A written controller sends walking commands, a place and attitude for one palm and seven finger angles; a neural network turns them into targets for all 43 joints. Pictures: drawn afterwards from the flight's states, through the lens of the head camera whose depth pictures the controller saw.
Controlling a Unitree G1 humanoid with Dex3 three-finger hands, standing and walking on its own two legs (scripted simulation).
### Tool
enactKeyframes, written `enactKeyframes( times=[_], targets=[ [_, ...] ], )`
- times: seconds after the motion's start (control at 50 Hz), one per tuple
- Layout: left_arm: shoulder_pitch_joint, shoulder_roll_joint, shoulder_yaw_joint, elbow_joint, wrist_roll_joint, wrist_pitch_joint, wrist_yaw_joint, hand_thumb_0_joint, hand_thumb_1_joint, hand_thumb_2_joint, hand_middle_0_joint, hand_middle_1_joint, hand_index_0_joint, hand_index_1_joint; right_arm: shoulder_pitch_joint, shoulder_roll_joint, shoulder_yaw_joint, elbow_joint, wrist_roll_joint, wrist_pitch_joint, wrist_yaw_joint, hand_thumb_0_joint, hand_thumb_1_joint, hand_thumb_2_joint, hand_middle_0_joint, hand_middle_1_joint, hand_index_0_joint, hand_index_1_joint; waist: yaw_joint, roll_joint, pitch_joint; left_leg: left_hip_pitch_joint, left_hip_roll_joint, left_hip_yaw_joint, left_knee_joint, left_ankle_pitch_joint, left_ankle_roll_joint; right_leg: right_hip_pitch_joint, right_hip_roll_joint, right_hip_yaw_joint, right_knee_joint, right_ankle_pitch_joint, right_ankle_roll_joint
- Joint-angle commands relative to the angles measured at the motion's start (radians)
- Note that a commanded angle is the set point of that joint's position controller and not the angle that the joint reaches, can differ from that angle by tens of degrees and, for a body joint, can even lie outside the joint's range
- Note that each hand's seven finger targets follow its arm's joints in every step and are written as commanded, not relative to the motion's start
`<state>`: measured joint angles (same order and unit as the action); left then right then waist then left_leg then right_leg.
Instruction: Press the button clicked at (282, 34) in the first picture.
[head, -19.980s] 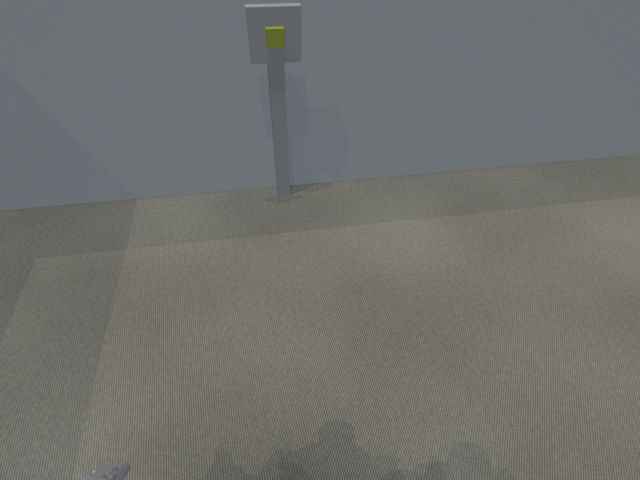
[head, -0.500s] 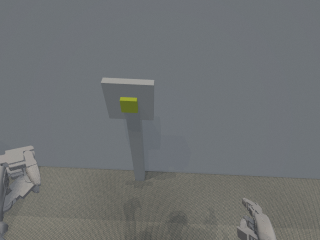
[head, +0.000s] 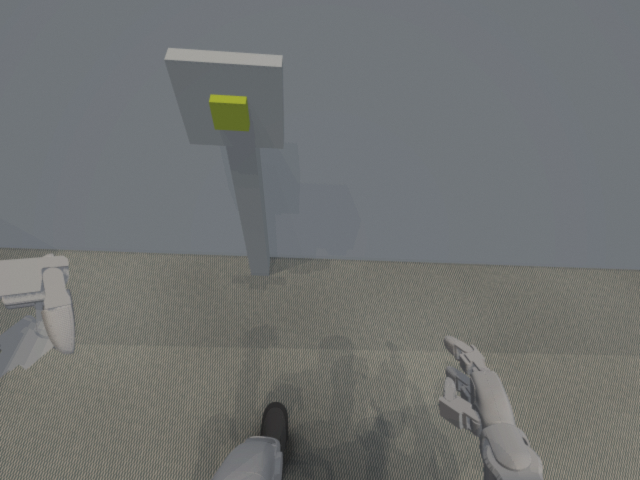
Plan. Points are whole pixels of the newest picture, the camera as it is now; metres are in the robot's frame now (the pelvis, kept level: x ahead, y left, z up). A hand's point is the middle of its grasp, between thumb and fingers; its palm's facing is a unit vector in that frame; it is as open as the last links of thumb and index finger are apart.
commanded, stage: stop stepping back and stand still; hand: left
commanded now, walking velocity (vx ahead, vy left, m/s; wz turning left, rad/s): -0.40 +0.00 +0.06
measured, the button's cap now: (230, 112) +0.67 +0.20 -0.02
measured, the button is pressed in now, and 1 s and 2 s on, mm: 0 0 0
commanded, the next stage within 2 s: let the arm hang, fingers relaxed in 1.28 s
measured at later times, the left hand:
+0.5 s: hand out of the picture +0.07 +0.22 +0.19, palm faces +0.41 -0.81 -0.42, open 3.1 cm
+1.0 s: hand out of the picture +0.07 +0.27 +0.20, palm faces +0.43 -0.78 -0.45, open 3.1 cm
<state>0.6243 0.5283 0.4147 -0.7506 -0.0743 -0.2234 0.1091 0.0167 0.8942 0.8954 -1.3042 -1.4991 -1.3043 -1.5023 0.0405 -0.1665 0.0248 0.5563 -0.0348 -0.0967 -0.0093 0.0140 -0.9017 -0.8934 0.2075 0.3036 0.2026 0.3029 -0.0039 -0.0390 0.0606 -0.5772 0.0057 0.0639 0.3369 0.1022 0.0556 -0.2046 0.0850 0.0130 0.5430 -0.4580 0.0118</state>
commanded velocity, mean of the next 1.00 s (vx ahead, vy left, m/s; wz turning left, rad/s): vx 0.12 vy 0.02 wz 0.00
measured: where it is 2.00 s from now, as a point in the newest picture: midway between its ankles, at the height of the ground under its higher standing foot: outside the picture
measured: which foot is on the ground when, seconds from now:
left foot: down 0.00-0.06, up 0.08-0.44, down 0.46-1.00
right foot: up 0.00-0.00, down 0.02-1.00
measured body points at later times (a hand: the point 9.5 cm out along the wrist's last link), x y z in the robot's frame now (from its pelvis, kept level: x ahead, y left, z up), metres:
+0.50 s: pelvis -0.10 -0.01 +0.01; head -0.10 +0.00 +0.46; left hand +0.05 +0.26 +0.21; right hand +0.08 -0.27 -0.05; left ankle -0.16 +0.12 -0.73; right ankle -0.13 -0.09 -0.72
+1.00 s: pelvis -0.11 +0.02 +0.01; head -0.10 +0.05 +0.46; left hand +0.05 +0.31 +0.22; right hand +0.05 -0.20 -0.07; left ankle -0.10 +0.12 -0.72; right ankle -0.13 -0.09 -0.70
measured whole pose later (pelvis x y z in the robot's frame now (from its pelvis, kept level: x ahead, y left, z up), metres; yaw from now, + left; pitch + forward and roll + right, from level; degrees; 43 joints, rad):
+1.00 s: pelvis -0.11 +0.02 +0.01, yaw +4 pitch +0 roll -1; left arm 0.58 0.45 0.42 -0.65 -0.02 -0.22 0.18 0.02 0.89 0.90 -1.31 -1.50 -1.31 -1.50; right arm 0.24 -0.16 0.01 0.62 -0.01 -0.13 -0.06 0.02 -0.90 -0.89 0.20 0.30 0.20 0.30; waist -0.03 -0.05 0.03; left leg -0.29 0.02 0.05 0.56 -0.26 0.03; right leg -0.31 0.02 -0.03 0.76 -0.44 0.00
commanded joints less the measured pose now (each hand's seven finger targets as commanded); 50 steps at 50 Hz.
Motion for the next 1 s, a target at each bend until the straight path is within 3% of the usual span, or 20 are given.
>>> enactKeyframes(
  times=[0.0,0.02,0.04,0.06,0.12,0.24,0.32,0.38,0.46,0.56,0.6,0.64,0.66,0.72,0.8,0.82,0.84,0.86,0.9,0.98],
  targets=[
    [0.213,0.182,0.289,-0.21,-0.05,-0.07,0.018,0.0,0.9,0.9,-1.3,-1.5,-1.3,-1.5,-0.001,-0.167,-0.067,-0.16,0.01,-0.001,-0.005,0.0,-0.9,-0.9,0.2,0.3,0.2,0.3,0.05,0.223,-0.452,0.385,0.188,-0.17,0.018,-0.036,-0.005,0.094,-0.042,-0.041,-0.173,0.145,-0.015],
    [0.199,0.171,0.284,-0.185,-0.056,-0.078,0.013,0.0,0.9,0.9,-1.3,-1.5,-1.3,-1.5,-0.002,-0.151,-0.064,-0.163,0.027,0.023,-0.007,0.0,-0.9,-0.9,0.2,0.3,0.2,0.3,0.028,0.063,-0.372,0.346,0.103,-0.092,0.148,-0.289,-0.042,0.016,-0.145,0.038,-0.277,0.237,-0.041],
    [0.187,0.167,0.28,-0.141,-0.055,-0.077,0.02,0.0,0.9,0.9,-1.3,-1.5,-1.3,-1.5,-0.001,-0.139,-0.062,-0.165,0.054,0.043,-0.015,0.0,-0.9,-0.9,0.2,0.3,0.2,0.3,0.017,-0.175,-0.299,0.273,-0.006,-0.046,0.421,-0.419,-0.087,-0.157,-0.35,0.274,-0.378,0.235,-0.067],
    [0.166,0.118,0.242,-0.046,-0.044,-0.065,0.029,0.0,0.9,0.9,-1.3,-1.5,-1.3,-1.5,-0.019,-0.163,-0.093,-0.135,0.066,0.047,-0.02,0.0,-0.9,-0.9,0.2,0.3,0.2,0.3,0.032,-0.243,-0.168,0.081,-0.079,-0.096,0.714,-0.557,-0.098,-0.22,-0.44,0.335,-0.368,0.347,-0.085],
    [0.145,0.021,0.169,0.15,-0.02,0.016,0.038,0.0,0.9,0.9,-1.3,-1.5,-1.3,-1.5,-0.015,-0.106,-0.071,-0.113,0.056,0.069,-0.039,0.0,-0.9,-0.9,0.2,0.3,0.2,0.3,-0.026,-0.048,-0.128,-0.003,0.009,-0.103,0.713,-0.413,-0.088,-0.126,-0.297,0.122,-0.202,0.602,-0.047],
    [-0.195,-0.054,-0.069,0.194,0.049,0.02,0.083,0.0,0.9,0.9,-1.3,-1.5,-1.3,-1.5,0.041,-0.177,-0.071,-0.077,0.05,0.002,-0.084,0.0,-0.9,-0.9,0.2,0.3,0.2,0.3,0.004,-0.151,-0.042,0.057,-0.01,-0.009,0.464,-0.428,-0.032,0.055,-0.313,0.177,-0.251,0.627,0.034],
    [-0.237,0.047,-0.002,-0.063,0.071,-0.02,0.101,0.0,0.9,0.9,-1.3,-1.5,-1.3,-1.5,0.036,-0.166,-0.074,-0.115,0.045,-0.021,-0.085,0.0,-0.9,-0.9,0.2,0.3,0.2,0.3,0.028,-0.126,-0.103,0.111,-0.014,0.003,0.332,-0.494,-0.007,0.193,-0.36,0.211,-0.217,0.773,-0.007],
    [-0.085,0.079,0.086,-0.13,0.06,-0.045,0.102,0.0,0.9,0.9,-1.3,-1.5,-1.3,-1.5,0.091,-0.145,-0.063,-0.121,0.037,-0.029,-0.07,0.0,-0.9,-0.9,0.2,0.3,0.2,0.3,0.007,0.018,-0.195,0.292,-0.019,0.006,0.047,-0.351,0.0,0.193,-0.293,0.141,-0.134,0.683,-0.029],
    [-0.007,0.045,0.1,-0.072,0.034,-0.064,0.085,0.0,0.9,0.9,-1.3,-1.5,-1.3,-1.5,0.133,-0.174,-0.079,-0.12,0.045,-0.042,-0.05,0.0,-0.9,-0.9,0.2,0.3,0.2,0.3,-0.006,0.249,-0.232,0.584,0.25,-0.275,0.065,-0.025,0.094,-0.181,-0.102,-0.013,0.114,0.113,0.035],
    [-0.001,-0.017,0.07,0.073,0.03,-0.017,0.069,0.0,0.9,0.9,-1.3,-1.5,-1.3,-1.5,0.118,-0.181,-0.07,-0.092,0.043,-0.057,-0.063,0.0,-0.9,-0.9,0.2,0.3,0.2,0.3,-0.017,0.159,-0.028,0.192,0.208,-0.195,0.056,-0.367,0.054,0.004,-0.069,-0.072,-0.025,0.135,-0.015],
    [-0.025,-0.041,0.032,0.118,0.03,-0.005,0.063,0.0,0.9,0.9,-1.3,-1.5,-1.3,-1.5,0.101,-0.185,-0.075,-0.094,0.049,-0.052,-0.063,0.0,-0.9,-0.9,0.2,0.3,0.2,0.3,-0.012,0.022,-0.006,0.073,0.114,-0.109,0.171,-0.522,0.016,0.078,-0.113,0.063,-0.114,0.106,-0.051],
    [-0.03,-0.024,0.024,0.134,0.041,-0.004,0.066,0.0,0.9,0.9,-1.3,-1.5,-1.3,-1.5,0.119,-0.167,-0.081,-0.092,0.048,-0.035,-0.056,0.0,-0.9,-0.9,0.2,0.3,0.2,0.3,-0.012,-0.22,-0.029,-0.011,0.004,-0.009,0.506,-0.582,-0.03,0.075,-0.332,0.437,-0.3,-0.057,-0.164],
    [-0.078,-0.024,0.007,0.104,0.048,-0.014,0.063,0.0,0.9,0.9,-1.3,-1.5,-1.3,-1.5,0.098,-0.175,-0.089,-0.1,0.047,-0.032,-0.052,0.0,-0.9,-0.9,0.2,0.3,0.2,0.3,0.0,-0.229,-0.015,-0.059,0.003,-0.049,0.676,-0.632,-0.035,0.085,-0.398,0.501,-0.348,0.004,-0.198],
    [-0.165,0.007,0.012,-0.024,0.061,-0.036,0.067,0.0,0.9,0.9,-1.3,-1.5,-1.3,-1.5,0.086,-0.152,-0.063,-0.091,0.027,-0.033,-0.051,0.0,-0.9,-0.9,0.2,0.3,0.2,0.3,-0.011,-0.059,-0.037,0.033,0.066,-0.093,0.607,-0.569,-0.033,0.015,-0.391,0.319,-0.27,0.234,-0.234],
    [-0.156,0.051,0.044,-0.175,0.054,-0.053,0.089,0.0,0.9,0.9,-1.3,-1.5,-1.3,-1.5,0.088,-0.138,-0.048,-0.088,0.014,-0.049,-0.075,0.0,-0.9,-0.9,0.2,0.3,0.2,0.3,-0.024,0.125,-0.101,0.419,0.014,-0.004,0.145,-0.336,-0.043,-0.13,-0.219,0.027,-0.116,0.091,-0.119],
    [-0.139,0.044,0.046,-0.202,0.049,-0.061,0.089,0.0,0.9,0.9,-1.3,-1.5,-1.3,-1.5,0.098,-0.158,-0.056,-0.097,0.009,-0.057,-0.077,0.0,-0.9,-0.9,0.2,0.3,0.2,0.3,-0.018,0.247,-0.097,0.454,0.082,-0.136,0.051,-0.394,-0.022,-0.177,-0.163,0.001,0.015,0.044,-0.079],
    [-0.119,0.041,0.06,-0.226,0.054,-0.07,0.095,0.0,0.9,0.9,-1.3,-1.5,-1.3,-1.5,0.099,-0.176,-0.063,-0.106,0.007,-0.066,-0.072,0.0,-0.9,-0.9,0.2,0.3,0.2,0.3,-0.001,0.424,-0.103,0.477,0.253,-0.406,-0.058,-0.449,0.049,-0.266,-0.085,-0.04,0.169,-0.037,-0.028],
    [-0.11,0.045,0.067,-0.221,0.064,-0.076,0.097,0.0,0.9,0.9,-1.3,-1.5,-1.3,-1.5,0.11,-0.149,-0.059,-0.107,0.008,-0.077,-0.063,0.0,-0.9,-0.9,0.2,0.3,0.2,0.3,0.0,0.408,-0.1,0.42,0.333,-0.508,-0.12,-0.427,0.114,-0.255,-0.062,-0.026,0.316,-0.095,-0.018],
    [-0.048,0.068,0.131,-0.115,0.047,-0.062,0.091,0.0,0.9,0.9,-1.3,-1.5,-1.3,-1.5,0.118,-0.121,-0.059,-0.089,0.011,-0.096,-0.062,0.0,-0.9,-0.9,0.2,0.3,0.2,0.3,0.004,0.273,-0.089,0.317,0.307,-0.446,-0.117,-0.36,0.113,-0.195,-0.097,0.007,0.364,-0.044,-0.008],
    [0.067,-0.016,0.078,0.004,0.038,-0.036,0.075,0.0,0.9,0.9,-1.3,-1.5,-1.3,-1.5,0.135,-0.141,-0.069,-0.065,0.038,-0.087,-0.044,0.0,-0.9,-0.9,0.2,0.3,0.2,0.3,-0.012,0.193,-0.124,0.378,0.218,-0.17,0.052,0.037,0.037,-0.08,-0.081,-0.077,0.061,0.103,0.012]
  ],
)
